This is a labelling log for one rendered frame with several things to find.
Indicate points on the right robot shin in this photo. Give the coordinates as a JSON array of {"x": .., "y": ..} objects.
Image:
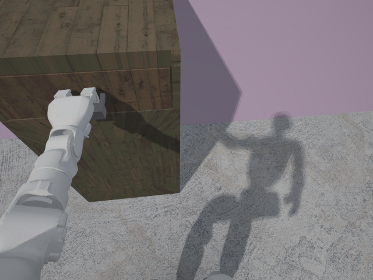
[{"x": 213, "y": 273}]

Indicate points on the drawer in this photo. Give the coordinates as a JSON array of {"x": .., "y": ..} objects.
[{"x": 28, "y": 95}]

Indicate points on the cabinet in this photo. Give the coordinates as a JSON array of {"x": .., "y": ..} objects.
[{"x": 128, "y": 154}]

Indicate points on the robot left hand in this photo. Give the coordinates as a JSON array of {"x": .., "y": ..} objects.
[{"x": 75, "y": 111}]

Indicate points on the robot left upper arm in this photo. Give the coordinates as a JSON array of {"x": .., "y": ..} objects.
[{"x": 29, "y": 238}]

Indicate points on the handle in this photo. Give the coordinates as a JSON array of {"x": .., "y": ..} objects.
[{"x": 99, "y": 109}]

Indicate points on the robot left forearm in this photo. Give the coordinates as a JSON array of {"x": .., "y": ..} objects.
[{"x": 51, "y": 178}]

